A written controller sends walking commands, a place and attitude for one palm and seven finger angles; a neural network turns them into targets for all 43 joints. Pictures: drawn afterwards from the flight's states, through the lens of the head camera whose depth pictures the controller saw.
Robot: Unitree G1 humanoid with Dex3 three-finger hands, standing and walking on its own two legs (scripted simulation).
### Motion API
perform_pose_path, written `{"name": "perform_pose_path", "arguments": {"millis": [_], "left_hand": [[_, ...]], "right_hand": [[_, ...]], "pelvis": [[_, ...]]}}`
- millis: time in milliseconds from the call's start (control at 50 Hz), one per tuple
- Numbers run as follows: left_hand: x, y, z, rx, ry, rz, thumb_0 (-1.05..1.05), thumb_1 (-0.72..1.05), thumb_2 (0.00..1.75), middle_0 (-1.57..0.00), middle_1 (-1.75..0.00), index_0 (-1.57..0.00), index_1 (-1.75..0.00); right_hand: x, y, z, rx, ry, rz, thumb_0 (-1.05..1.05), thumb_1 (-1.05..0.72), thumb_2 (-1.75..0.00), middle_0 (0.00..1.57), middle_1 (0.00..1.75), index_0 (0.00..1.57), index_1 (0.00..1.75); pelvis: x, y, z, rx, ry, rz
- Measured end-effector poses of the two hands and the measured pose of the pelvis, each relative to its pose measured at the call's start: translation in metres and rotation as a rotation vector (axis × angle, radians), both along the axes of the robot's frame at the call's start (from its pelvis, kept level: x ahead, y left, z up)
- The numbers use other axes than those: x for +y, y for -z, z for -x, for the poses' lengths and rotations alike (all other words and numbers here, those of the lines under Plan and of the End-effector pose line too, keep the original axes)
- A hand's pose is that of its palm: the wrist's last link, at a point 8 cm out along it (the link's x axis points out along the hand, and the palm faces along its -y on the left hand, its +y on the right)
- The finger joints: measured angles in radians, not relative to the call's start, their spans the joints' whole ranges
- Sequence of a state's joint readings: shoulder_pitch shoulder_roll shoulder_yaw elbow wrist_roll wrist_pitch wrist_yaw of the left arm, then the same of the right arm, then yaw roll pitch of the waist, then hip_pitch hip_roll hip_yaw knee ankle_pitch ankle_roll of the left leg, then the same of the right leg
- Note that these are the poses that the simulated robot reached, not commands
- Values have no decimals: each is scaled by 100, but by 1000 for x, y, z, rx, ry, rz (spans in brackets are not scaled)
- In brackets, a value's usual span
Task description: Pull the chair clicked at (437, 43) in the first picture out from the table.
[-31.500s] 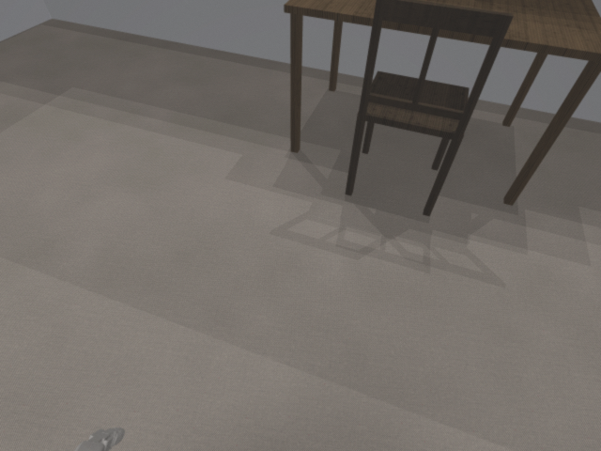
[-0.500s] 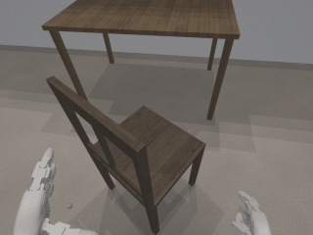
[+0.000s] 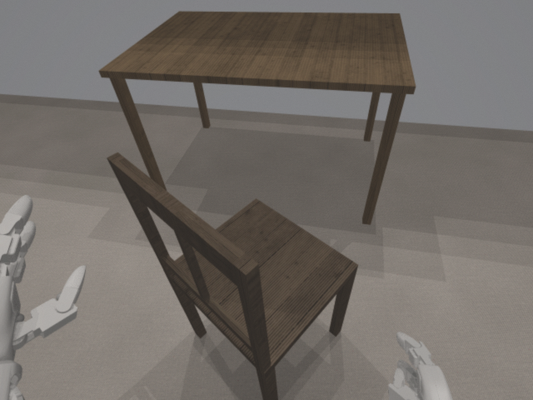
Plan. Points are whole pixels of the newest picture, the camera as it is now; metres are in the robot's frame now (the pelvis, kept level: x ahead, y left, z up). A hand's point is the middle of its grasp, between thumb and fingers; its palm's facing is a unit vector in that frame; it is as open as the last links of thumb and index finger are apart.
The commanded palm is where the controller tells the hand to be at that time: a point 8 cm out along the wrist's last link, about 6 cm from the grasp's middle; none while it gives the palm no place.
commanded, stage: draw the hand back to the body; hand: left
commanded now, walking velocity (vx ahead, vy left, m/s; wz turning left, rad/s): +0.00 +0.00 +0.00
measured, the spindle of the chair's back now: (193, 265) +0.40 +0.21 -0.10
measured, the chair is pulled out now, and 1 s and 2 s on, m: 0.59 0.59 0.59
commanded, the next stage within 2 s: step back with the hand held close in 0.42 s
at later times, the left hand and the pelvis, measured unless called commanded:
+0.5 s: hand (45, 282) +0.19 +0.26 +0.18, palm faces +0.47 -0.77 -0.43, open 7.5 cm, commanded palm +0.14 +0.31 +0.18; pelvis +0.00 +0.01 +0.00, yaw -1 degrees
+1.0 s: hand (37, 301) +0.17 +0.27 +0.16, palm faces +0.35 -0.74 -0.57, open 7.4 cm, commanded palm +0.12 +0.31 +0.18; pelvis -0.03 +0.01 -0.01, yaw -1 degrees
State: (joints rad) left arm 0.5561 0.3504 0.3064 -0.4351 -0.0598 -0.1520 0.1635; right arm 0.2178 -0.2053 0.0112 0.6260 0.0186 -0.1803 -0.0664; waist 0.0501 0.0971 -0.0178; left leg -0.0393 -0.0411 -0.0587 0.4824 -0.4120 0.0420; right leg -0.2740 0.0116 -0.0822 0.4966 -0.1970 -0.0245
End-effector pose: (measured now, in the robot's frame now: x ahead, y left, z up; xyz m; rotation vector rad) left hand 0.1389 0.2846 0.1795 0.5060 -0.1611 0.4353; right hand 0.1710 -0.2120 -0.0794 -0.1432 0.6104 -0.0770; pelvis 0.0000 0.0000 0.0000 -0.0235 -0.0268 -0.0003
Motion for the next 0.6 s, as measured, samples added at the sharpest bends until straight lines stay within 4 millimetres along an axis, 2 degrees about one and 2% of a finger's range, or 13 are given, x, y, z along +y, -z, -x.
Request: {"name": "perform_pose_path", "arguments": {"millis": [120,240,320,460,600], "left_hand": [[15,-21,-1,-80,-40,-50,1,71,82,-19,-27,-18,-27],[13,-3,-4,-25,-31,4,1,83,87,-20,-29,-19,-29],[9,3,-5,0,-8,19,1,86,89,-21,-30,-20,-30],[12,-12,-6,-53,-2,-23,2,88,90,-21,-30,-21,-30],[17,-13,-13,-64,-4,-28,2,88,90,-21,-30,-21,-30]], "right_hand": [[-3,1,4,19,2,2,1,-91,-90,20,30,20,30],[-7,6,12,53,18,6,1,-91,-90,20,30,20,30],[-9,6,17,67,20,19,1,-91,-90,20,30,20,30],[-5,4,13,54,23,16,1,-91,-90,20,30,20,30],[1,2,6,47,7,5,1,-91,-90,20,30,20,30]], "pelvis": [[1,-2,3,-12,2,1],[3,-3,4,-7,9,-2],[4,-3,3,-7,8,0],[6,-4,0,-16,9,4],[7,-3,2,-8,11,2]]}}
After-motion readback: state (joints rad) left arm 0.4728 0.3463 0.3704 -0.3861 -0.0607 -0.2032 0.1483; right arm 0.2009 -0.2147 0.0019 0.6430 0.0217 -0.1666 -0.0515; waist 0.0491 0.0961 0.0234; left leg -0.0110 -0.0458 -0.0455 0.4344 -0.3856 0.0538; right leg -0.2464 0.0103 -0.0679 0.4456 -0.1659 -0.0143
